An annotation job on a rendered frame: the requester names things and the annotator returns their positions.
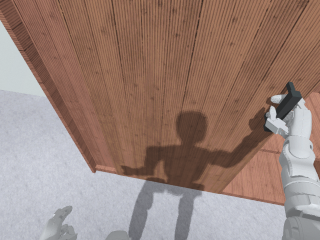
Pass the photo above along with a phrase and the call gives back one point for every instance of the robot right forearm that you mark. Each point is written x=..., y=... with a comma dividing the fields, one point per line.
x=300, y=181

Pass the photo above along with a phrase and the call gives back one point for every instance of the handle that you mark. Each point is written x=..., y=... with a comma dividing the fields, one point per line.
x=287, y=104

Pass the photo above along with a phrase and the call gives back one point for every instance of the robot left hand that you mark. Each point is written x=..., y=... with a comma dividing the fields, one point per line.
x=54, y=230

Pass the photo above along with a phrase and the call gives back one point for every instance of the robot left thigh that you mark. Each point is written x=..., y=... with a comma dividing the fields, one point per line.
x=118, y=235

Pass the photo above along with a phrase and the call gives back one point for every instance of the wardrobe door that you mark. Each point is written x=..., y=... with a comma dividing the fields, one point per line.
x=44, y=24
x=180, y=87

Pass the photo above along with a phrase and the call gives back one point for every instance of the robot right hand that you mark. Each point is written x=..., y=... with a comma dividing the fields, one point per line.
x=298, y=121

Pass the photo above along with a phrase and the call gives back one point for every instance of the right robot upper arm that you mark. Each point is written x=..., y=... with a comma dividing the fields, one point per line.
x=299, y=228

